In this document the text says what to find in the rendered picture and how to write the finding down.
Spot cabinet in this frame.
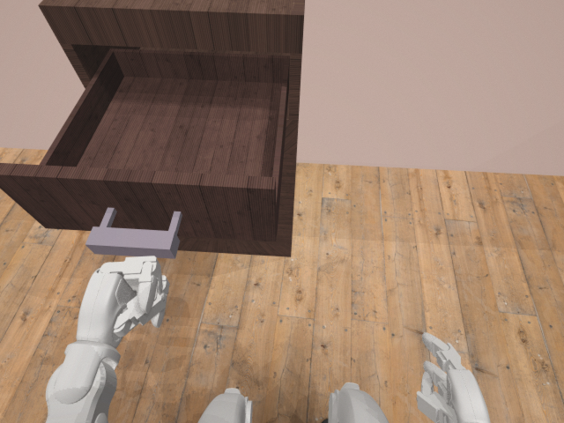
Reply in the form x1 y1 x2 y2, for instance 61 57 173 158
39 0 305 257

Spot robot left forearm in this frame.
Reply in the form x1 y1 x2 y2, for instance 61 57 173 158
46 341 121 423

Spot robot right hand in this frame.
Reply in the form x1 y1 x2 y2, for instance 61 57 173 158
417 332 491 423

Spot robot left thigh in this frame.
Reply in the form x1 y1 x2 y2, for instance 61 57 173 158
197 393 253 423

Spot handle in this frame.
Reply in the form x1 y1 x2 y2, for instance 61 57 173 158
85 208 182 259

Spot drawer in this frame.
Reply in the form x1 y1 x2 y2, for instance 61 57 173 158
0 48 290 241

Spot robot right thigh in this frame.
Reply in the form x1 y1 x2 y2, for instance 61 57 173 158
328 388 389 423

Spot robot thigh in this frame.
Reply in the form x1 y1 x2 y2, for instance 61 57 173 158
197 393 253 423
328 388 389 423

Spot robot left hand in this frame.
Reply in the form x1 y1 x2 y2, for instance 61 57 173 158
76 256 170 349

